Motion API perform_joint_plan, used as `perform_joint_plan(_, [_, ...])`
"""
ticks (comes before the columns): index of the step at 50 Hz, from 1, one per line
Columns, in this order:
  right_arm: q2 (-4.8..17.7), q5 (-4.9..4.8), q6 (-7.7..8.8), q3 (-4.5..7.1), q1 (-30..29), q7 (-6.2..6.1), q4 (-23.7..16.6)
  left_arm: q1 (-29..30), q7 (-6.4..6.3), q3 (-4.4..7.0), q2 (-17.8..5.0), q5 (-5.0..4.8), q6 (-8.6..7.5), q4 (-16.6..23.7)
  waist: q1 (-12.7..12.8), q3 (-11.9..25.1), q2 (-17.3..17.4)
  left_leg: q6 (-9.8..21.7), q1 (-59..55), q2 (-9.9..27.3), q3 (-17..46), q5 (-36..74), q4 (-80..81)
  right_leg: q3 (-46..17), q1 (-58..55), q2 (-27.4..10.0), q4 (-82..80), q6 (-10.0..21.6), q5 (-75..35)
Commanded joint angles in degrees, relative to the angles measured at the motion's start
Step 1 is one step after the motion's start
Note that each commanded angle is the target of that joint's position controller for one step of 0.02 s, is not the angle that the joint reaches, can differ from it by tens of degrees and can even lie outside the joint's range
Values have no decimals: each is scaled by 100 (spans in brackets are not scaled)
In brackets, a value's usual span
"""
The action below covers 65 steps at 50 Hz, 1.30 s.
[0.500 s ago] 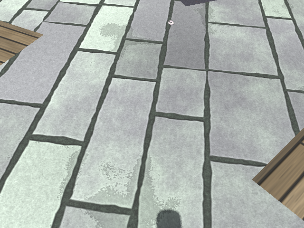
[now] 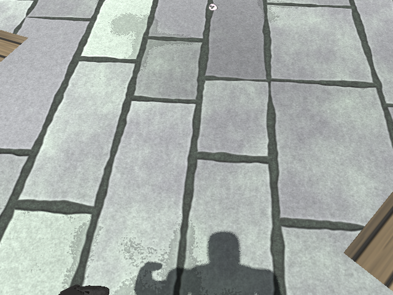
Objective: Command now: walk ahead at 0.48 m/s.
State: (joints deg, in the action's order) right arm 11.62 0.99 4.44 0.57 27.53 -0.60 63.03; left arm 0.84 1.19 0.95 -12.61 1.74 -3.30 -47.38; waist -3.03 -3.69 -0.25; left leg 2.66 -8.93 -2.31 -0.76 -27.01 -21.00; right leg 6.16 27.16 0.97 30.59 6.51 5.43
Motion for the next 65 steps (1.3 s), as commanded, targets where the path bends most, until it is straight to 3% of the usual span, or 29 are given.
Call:
perform_joint_plan(1, [118,-161,29,22,605,58,-427,-2896,-152,520,-1695,212,-46,-556,863,1989,-1266,143,3744,-166,-185,275,-5178,-4015,-4761,-2437,-914,1198,1674])
perform_joint_plan(2, [742,-31,29,184,272,50,-393,-2498,-82,508,-1464,-66,11,-544,875,1813,-639,280,4255,-124,568,-7,-5750,-4839,-4262,-2329,-1631,1256,2235])
perform_joint_plan(3, [834,-15,45,234,-261,63,-588,-1787,-75,424,-1125,-127,-1,-432,583,836,-445,331,4512,251,511,567,-5654,-3808,-3380,-2170,-1729,1090,2295])
perform_joint_plan(4, [757,0,82,217,-582,85,-660,-1499,-46,335,-746,-115,-59,-407,506,407,-99,343,4355,463,461,954,-5321,-3140,-2628,-1919,-1939,967,1656])
perform_joint_plan(6, [541,97,-25,202,-577,139,-645,-1461,-73,224,-411,-91,-154,-568,164,162,-129,279,3765,711,441,1175,-4783,-2184,-1780,-1436,-2150,635,630])
perform_joint_plan(9, [357,135,-176,187,-673,208,-677,-1900,-77,222,-480,-107,-291,-804,62,121,-188,128,3761,774,271,1248,-4365,-1651,-1612,-1328,-2277,688,-277])
perform_joint_plan(12, [415,135,-235,190,-1492,245,-964,-2233,-91,225,-579,-117,-298,-920,182,-124,-158,-36,4437,904,62,1875,-3694,-1323,-1808,-1179,-2508,628,-408])
perform_joint_plan(17, [291,49,-195,107,-2620,272,-1348,-2752,-110,172,-532,-135,-281,-1076,490,-215,-236,-144,4468,725,-278,2772,-2114,-881,-2227,-966,-2424,385,-1410])
perform_joint_plan(22, [360,43,-147,96,-3295,238,-1633,-3218,-190,151,-538,-53,-227,-1284,703,-270,-305,27,4537,513,-379,2582,-1365,-946,-3217,-1228,-2040,445,-2334])
perform_joint_plan(25, [517,31,-50,167,-2850,186,-1608,-2955,-238,189,-697,-10,-188,-1263,360,-61,-382,230,3768,231,-365,1866,-973,-1032,-3459,-1312,-1257,381,-3868])
perform_joint_plan(27, [792,88,66,312,-1263,72,-1133,-2712,-199,198,-749,-72,-182,-1204,-319,777,-259,477,1637,151,-322,2130,-407,-868,-2850,-1011,445,205,-3962])
perform_joint_plan(28, [1284,254,111,454,-242,-21,-981,-2653,-173,131,-529,-159,-214,-990,-637,1549,216,754,38,1417,966,1713,-386,-704,-1619,-693,2046,108,-2023])
perform_joint_plan(29, [1709,286,52,577,-150,11,-974,-3490,-164,31,98,-391,-167,-963,-217,2305,1495,1498,-1369,2993,3478,1533,90,-366,370,286,3998,-112,2423])
perform_joint_plan(30, [1232,110,-20,503,-566,59,-1085,-3018,-228,231,-658,-203,-94,-1042,-212,1799,330,1298,-699,2682,3431,1037,363,-949,732,-31,4385,-18,2194])
perform_joint_plan(31, [888,65,-3,398,-1156,69,-1167,-2564,-200,269,-595,-179,-103,-890,-1,935,253,1099,201,2462,2494,1180,600,-992,795,-243,4227,-12,1643])
perform_joint_plan(32, [638,74,41,344,-1423,82,-1181,-2365,-175,259,-438,-165,-94,-843,123,519,154,930,843,2222,1858,1641,829,-962,667,-436,4015,-31,1320])
perform_joint_plan(34, [426,30,104,283,-1411,23,-1065,-2403,-81,286,-272,-28,58,-834,368,240,364,642,1573,1868,947,2035,1070,-902,306,-602,3748,-115,1109])
perform_joint_plan(39, [526,-14,278,316,-936,-6,-879,-1723,70,305,-112,10,278,-501,458,37,409,570,1620,1721,-70,2913,1296,-704,914,-733,3385,-267,403])
perform_joint_plan(44, [568,7,273,305,-675,-22,-805,-608,183,214,-53,-11,256,-40,289,-195,419,487,1497,1515,-855,3432,1302,-316,937,-633,1702,-309,-545])
perform_joint_plan(49, [793,25,169,360,-240,-102,-672,24,239,199,-173,44,244,292,144,-239,433,446,582,1810,-1230,4480,931,133,728,-408,734,-1,-150])
perform_joint_plan(52, [1022,51,40,427,-313,-149,-695,-507,185,296,-357,66,246,201,443,150,620,371,197,1863,-1483,6756,-325,402,-81,114,562,341,745])
perform_joint_plan(54, [1146,33,-82,464,-409,-111,-796,-1852,94,468,-627,91,162,-196,1016,911,405,225,736,1777,-1587,6256,-2497,277,-1758,460,-102,657,782])
perform_joint_plan(55, [930,35,-82,412,-391,-83,-992,-2516,7,646,-1175,151,131,-327,1239,1470,-213,37,2055,1569,-1566,3908,-4255,-1243,-3120,-642,-349,978,1399])
perform_joint_plan(56, [496,-69,-20,355,-422,54,-1497,-2228,-20,764,-1751,49,194,-159,798,1812,-1530,-332,4599,122,-931,-529,-6313,-4664,-4504,-2081,-1245,1944,1421])
perform_joint_plan(57, [913,0,54,408,-1230,77,-1640,-2301,-59,728,-1609,-39,279,-149,1023,1464,-345,-264,5312,391,120,-82,-6355,-4425,-4301,-2002,-1591,1754,1099])
perform_joint_plan(59, [779,-69,172,366,-1263,76,-1616,-1752,-115,586,-1060,-92,224,-181,529,429,264,-202,4994,861,188,848,-5367,-3055,-2908,-1625,-1643,1302,-309])
perform_joint_plan(60, [754,39,93,375,-1193,57,-1585,-1540,-130,537,-911,-150,174,-146,320,323,382,-244,4608,964,225,928,-5021,-2583,-2440,-1326,-1705,1111,-784])
perform_joint_plan(61, [703,151,-20,357,-1031,51,-1559,-1476,-134,495,-812,-174,99,-129,186,337,179,-316,4215,1002,236,935,-4828,-2323,-2092,-1156,-1675,1074,-1530])
perform_joint_plan(65, [626,186,-273,342,-1430,138,-1778,-1851,-125,506,-995,-192,-58,-188,193,323,38,-564,4387,949,80,1300,-4046,-2031,-1916,-783,-1833,986,-1661])
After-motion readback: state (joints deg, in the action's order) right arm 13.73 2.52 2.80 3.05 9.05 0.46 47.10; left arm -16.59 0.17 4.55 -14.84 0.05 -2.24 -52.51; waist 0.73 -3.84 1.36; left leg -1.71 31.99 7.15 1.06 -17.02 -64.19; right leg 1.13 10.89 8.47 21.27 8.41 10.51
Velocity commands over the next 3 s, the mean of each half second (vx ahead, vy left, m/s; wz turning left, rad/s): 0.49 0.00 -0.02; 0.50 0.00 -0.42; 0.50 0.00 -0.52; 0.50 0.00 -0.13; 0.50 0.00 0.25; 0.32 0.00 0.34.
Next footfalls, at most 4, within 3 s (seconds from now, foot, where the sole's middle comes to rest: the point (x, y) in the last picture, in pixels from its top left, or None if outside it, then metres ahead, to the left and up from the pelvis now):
0.54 left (172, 286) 0.48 0.09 -0.75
1.08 right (236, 218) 0.71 -0.14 -0.75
1.66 left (234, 140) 1.07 -0.18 -0.75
2.18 right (303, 117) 1.18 -0.50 -0.75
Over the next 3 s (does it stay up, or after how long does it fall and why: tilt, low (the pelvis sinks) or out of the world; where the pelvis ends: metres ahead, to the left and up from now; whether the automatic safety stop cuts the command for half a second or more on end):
stays up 1.43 -0.47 0.03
